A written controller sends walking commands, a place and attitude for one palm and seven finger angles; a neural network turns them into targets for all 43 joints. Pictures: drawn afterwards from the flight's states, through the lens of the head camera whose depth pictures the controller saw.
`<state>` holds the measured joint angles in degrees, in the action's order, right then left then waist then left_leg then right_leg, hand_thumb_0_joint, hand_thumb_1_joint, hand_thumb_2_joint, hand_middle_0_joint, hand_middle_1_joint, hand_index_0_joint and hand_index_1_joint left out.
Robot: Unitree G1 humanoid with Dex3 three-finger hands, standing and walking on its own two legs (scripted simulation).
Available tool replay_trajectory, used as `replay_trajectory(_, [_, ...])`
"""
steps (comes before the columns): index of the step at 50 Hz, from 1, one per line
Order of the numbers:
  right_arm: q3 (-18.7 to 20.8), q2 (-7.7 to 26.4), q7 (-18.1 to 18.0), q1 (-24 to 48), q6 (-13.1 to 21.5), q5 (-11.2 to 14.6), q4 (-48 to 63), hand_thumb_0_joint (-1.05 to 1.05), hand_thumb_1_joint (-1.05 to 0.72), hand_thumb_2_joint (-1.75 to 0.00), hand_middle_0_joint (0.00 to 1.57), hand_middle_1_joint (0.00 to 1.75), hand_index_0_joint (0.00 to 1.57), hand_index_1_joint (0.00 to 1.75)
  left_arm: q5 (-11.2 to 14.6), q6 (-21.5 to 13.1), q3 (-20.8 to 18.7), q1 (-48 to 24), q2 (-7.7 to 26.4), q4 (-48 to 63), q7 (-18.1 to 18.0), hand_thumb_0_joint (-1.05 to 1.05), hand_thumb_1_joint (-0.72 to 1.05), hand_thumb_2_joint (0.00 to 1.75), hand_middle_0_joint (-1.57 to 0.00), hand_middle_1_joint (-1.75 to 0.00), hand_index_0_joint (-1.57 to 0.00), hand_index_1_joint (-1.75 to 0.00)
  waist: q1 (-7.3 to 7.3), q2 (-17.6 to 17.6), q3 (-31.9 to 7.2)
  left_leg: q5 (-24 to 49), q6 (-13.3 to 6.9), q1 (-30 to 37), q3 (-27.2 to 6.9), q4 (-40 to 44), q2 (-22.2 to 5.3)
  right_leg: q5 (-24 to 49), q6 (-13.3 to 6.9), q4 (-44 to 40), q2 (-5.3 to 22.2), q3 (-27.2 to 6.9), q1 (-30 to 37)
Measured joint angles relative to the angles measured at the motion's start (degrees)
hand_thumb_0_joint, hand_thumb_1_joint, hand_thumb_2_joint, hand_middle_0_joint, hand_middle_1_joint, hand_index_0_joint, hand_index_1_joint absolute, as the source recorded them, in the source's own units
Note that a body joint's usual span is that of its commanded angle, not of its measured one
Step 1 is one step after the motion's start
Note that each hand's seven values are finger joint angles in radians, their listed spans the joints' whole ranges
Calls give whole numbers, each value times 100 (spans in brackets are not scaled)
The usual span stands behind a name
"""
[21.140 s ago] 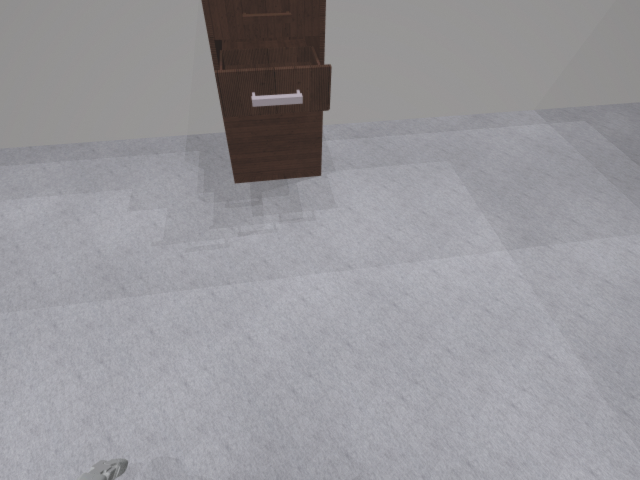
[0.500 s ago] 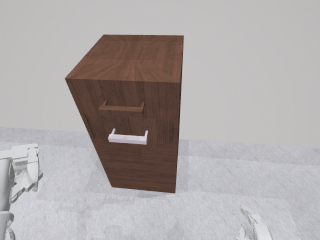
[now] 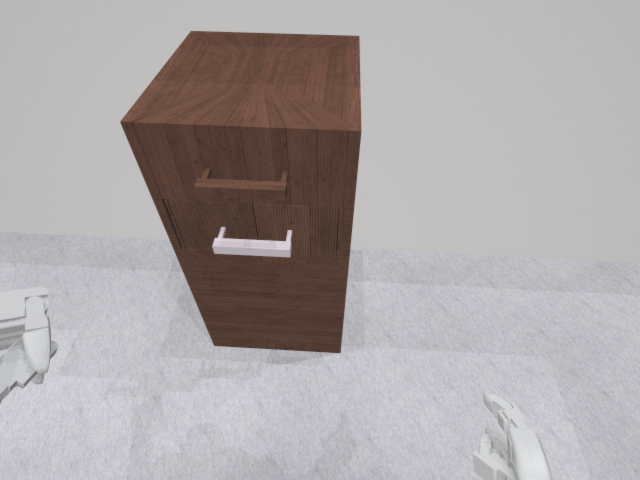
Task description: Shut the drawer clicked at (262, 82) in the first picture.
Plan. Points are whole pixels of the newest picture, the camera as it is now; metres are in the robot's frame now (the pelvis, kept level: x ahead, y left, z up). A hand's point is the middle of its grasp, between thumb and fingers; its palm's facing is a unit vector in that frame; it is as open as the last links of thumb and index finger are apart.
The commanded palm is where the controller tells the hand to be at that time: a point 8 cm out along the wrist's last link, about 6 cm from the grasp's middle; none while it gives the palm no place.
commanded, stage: step back with the hand held close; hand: left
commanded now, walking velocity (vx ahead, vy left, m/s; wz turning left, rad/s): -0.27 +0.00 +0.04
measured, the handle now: (254, 240) +0.63 +0.19 -0.17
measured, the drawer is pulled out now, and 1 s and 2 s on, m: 0.00 0.00 0.00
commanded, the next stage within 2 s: stop stepping back and stand still in 1.24 s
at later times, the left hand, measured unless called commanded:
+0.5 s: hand (54, 371) +0.17 +0.23 +0.17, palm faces +0.38 -0.77 -0.52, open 3.2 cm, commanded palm +0.09 +0.27 +0.18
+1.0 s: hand (44, 435) +0.12 +0.22 +0.17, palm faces +0.38 -0.79 -0.48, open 3.2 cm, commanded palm +0.04 +0.26 +0.18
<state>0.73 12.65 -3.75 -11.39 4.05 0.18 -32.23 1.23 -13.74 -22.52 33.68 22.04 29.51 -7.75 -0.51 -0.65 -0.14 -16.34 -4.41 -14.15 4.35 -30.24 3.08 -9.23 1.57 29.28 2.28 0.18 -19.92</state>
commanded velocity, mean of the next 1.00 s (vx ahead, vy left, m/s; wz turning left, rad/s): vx -0.38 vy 0.00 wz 0.01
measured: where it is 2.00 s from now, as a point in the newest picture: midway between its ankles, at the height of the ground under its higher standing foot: outside the picture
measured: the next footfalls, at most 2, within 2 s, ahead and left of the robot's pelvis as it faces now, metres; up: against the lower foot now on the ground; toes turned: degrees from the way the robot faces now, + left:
right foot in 1.20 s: -0.16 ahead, -0.15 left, +0.00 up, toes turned +3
left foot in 1.40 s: -0.13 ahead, +0.08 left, +0.00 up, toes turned +0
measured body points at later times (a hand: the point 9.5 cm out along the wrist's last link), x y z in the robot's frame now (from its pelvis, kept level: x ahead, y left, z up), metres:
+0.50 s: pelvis -0.03 -0.01 -0.01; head +0.00 +0.00 +0.44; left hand +0.14 +0.27 +0.20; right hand +0.14 -0.26 -0.08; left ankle +0.00 +0.07 -0.73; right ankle +0.06 -0.15 -0.73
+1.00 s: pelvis -0.08 -0.02 -0.01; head -0.03 +0.00 +0.44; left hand +0.10 +0.26 +0.19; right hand +0.11 -0.26 -0.09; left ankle +0.00 +0.07 -0.73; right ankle -0.03 -0.16 -0.73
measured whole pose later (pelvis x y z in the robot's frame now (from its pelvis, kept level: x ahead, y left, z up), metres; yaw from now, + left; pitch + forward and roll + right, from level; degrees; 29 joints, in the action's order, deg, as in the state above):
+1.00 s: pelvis -0.08 -0.02 -0.01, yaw +3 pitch +3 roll -2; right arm 1.8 11.8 -2.9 -9.3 5.9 -1.1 -35.8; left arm 0.2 -20.0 -23.8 31.5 22.7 33.3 -7.1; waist 1.5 0.6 2.2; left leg -9.9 -2.2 -28.2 0.1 -34.7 0.6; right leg -13.8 1.1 33.5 -3.2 -4.7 -23.1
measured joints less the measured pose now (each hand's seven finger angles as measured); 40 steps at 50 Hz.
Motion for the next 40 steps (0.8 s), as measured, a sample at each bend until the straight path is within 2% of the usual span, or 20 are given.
replay_trajectory(5, [-81,-50,21,34,61,0,85,1,-90,-90,21,30,20,30,-128,6,115,-154,-209,-178,-1,1,89,90,-141,-160,-140,-159,-26,-20,51,-35,-18,-219,-12,-260,-30,30,2,121,-17,22,-148])
replay_trajectory(9, [-112,-57,51,-22,84,-30,75,1,-90,-90,21,30,20,30,-157,-13,174,-141,-235,16,-5,1,89,90,-141,-160,-140,-159,-11,47,126,-31,3,-406,-67,-394,-95,131,-29,42,-73,87,-222])
replay_trajectory(15, [-79,-9,40,-166,112,-58,42,1,-90,-90,21,30,20,30,-182,-163,58,-12,-10,439,-44,1,89,90,-141,-160,-140,-159,91,209,207,27,7,-535,-96,-419,-100,210,-30,30,-80,99,-326])
replay_trajectory(21, [37,-10,21,-183,76,-51,-18,1,-90,-90,21,30,20,30,-175,-249,-248,-57,266,452,-4,1,89,90,-141,-160,-140,-159,180,219,226,-39,34,-612,-145,-601,-89,50,11,308,-154,-148,-404])
replay_trajectory(25, [66,-12,31,-52,37,-41,-39,1,-90,-90,21,30,20,30,-157,-278,-299,-99,212,374,33,1,89,90,-141,-160,-140,-159,167,222,255,-52,69,-712,-120,-708,-117,35,6,404,-195,-213,-511])
replay_trajectory(31, [100,12,72,115,5,-43,8,1,-90,-90,21,30,20,30,-186,-309,-139,-92,90,423,72,1,89,90,-141,-160,-140,-159,186,230,285,-42,76,-998,-146,-820,-152,189,-43,359,-229,-184,-722])
replay_trajectory(36, [103,24,71,60,31,-48,39,1,-90,-90,21,30,20,30,-189,-430,-160,63,197,650,28,1,89,90,-141,-160,-140,-159,238,300,250,203,61,-1144,-178,-737,-146,334,-30,240,-219,-153,-821])
replay_trajectory(40, [129,-13,-2,-127,133,-42,5,1,-90,-90,21,30,20,30,-293,-509,-297,5,311,625,29,1,89,90,-141,-160,-141,-159,298,161,170,172,82,-1208,-378,-851,-181,-151,-6,988,-451,-314,-717])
